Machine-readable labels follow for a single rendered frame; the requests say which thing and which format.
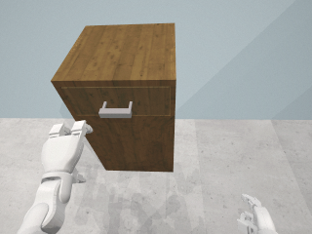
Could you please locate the handle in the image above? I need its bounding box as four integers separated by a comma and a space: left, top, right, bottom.
98, 101, 133, 118

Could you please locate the left robot hand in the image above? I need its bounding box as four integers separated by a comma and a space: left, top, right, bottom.
41, 120, 93, 184

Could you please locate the right robot hand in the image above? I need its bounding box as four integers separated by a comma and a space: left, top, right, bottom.
237, 193, 276, 234

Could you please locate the cabinet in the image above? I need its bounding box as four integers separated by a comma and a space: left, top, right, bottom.
51, 22, 176, 173

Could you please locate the drawer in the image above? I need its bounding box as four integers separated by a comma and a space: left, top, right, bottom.
61, 86, 170, 115

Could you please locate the left robot forearm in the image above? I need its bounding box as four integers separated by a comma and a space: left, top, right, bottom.
17, 171, 73, 234

